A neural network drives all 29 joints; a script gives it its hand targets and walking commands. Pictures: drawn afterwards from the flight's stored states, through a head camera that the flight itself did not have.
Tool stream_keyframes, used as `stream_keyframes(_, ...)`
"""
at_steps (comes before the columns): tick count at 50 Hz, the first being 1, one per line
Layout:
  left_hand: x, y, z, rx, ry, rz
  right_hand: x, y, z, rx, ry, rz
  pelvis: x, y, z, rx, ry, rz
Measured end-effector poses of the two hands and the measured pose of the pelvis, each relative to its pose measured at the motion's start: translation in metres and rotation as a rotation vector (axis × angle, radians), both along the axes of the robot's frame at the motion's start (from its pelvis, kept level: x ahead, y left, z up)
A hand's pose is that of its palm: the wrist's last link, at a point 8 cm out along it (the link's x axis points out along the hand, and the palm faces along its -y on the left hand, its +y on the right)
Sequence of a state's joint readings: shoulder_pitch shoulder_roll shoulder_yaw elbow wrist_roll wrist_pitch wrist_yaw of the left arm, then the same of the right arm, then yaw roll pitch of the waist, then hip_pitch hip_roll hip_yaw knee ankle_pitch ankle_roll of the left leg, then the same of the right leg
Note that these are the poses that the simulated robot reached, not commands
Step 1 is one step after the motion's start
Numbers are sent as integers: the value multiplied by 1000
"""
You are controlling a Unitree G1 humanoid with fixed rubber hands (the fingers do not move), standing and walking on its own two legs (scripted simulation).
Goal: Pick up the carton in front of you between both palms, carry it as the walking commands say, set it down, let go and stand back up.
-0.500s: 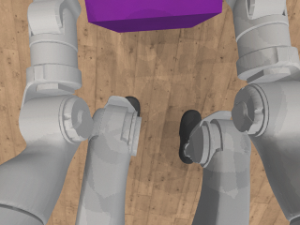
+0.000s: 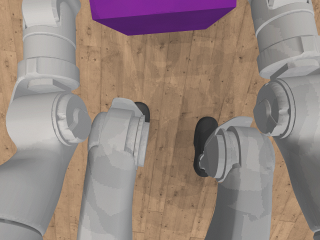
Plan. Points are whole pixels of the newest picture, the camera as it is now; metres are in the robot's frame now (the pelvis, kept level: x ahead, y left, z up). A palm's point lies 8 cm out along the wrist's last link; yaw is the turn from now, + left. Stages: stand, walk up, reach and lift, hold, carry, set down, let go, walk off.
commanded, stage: set down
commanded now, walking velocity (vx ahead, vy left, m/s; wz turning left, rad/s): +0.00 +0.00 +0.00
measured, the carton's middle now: out of the picture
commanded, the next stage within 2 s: let go in 1.92 s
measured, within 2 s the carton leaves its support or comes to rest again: neither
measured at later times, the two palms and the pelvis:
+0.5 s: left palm out of the picture +0.52 +0.24 -0.17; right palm out of the picture +0.59 -0.07 -0.18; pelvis +0.00 -0.01 -0.01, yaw +1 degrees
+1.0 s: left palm out of the picture +0.54 +0.28 -0.15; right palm out of the picture +0.61 -0.09 -0.15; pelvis +0.00 +0.01 +0.00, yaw +0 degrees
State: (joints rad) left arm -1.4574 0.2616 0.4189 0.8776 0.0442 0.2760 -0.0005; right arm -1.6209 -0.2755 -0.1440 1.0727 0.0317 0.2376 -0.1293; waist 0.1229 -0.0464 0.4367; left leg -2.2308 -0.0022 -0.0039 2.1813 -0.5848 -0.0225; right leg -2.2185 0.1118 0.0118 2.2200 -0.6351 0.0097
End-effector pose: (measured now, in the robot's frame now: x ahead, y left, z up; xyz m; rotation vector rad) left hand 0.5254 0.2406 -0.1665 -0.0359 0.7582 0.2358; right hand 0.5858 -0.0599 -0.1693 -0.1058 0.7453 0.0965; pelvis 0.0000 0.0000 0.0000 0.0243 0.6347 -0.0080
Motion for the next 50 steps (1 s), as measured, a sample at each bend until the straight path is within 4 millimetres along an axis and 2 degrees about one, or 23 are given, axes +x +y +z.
stream_keyframes(16, -1, 4, -3, -33, -18, -40, 0, -5, -5, 56, -15, 36, -6, -4, -6, 8, -65, -2)
stream_keyframes(29, -1, 5, -6, -41, -28, -31, 1, -7, -9, 73, -27, 60, -1, -6, -9, 11, -71, 7)
stream_keyframes(33, -7, 4, -18, -21, 5, -23, -1, -8, -18, 38, -9, 71, 1, -5, -8, 7, -69, 7)
stream_keyframes(38, -12, 18, -34, 37, 35, 49, 1, -29, -29, -25, -5, 7, 5, 0, -9, -4, -53, 1)
stream_keyframes(43, 1, 35, -21, 55, -15, 81, 16, -44, -18, -42, -46, -24, 6, 5, -11, -6, -54, 4)
stream_keyframes(50, 13, 37, 14, 49, -93, 81, 27, -34, 17, -32, -108, -6, 3, 7, -4, -10, -34, 14)
